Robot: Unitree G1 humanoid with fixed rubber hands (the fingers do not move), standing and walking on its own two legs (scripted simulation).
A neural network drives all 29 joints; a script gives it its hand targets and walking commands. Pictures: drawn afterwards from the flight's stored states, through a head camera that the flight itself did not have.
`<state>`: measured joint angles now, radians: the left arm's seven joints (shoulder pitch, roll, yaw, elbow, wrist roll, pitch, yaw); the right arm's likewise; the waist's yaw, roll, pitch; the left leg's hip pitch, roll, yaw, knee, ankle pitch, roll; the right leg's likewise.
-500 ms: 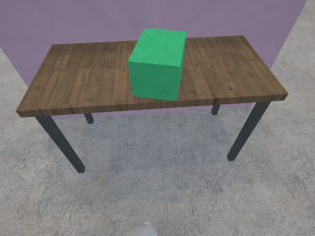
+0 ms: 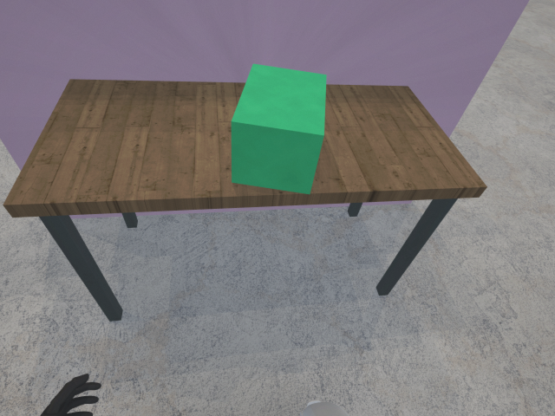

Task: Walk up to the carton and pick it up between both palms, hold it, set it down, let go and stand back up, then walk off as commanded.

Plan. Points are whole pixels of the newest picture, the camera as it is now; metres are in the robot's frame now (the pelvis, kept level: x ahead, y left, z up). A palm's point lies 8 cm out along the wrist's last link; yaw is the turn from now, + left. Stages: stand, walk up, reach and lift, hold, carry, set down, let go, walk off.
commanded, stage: walk off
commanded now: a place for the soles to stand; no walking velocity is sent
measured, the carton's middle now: (280, 126) +0.77 -0.02 -0.01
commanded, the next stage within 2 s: stand in 0.70 s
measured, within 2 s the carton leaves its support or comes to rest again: neither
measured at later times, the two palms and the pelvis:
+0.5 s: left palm out of the picture +0.13 +0.20 -0.05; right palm out of the picture +0.09 -0.45 -0.11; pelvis +0.03 -0.13 +0.00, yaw +3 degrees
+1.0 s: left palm out of the picture +0.14 +0.25 -0.08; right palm out of the picture +0.14 -0.41 -0.08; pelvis +0.06 -0.09 +0.00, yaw +6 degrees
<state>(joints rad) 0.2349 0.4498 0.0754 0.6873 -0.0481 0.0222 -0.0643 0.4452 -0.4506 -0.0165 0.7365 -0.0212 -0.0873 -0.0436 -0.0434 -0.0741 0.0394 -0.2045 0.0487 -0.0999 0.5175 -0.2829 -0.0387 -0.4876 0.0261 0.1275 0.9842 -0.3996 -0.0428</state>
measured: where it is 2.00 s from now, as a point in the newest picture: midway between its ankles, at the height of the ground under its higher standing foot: outside the picture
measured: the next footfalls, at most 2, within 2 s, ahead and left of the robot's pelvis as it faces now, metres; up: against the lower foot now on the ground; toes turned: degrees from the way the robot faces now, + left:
right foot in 0.20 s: +0.14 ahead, -0.17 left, +0.00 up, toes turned +4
left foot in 0.94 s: +0.12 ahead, +0.04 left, +0.00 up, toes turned +1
